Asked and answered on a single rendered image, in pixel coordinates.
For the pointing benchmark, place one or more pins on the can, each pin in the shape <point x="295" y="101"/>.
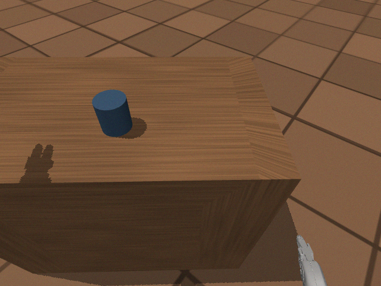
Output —
<point x="113" y="113"/>

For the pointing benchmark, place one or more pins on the right robot hand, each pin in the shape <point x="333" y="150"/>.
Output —
<point x="311" y="272"/>

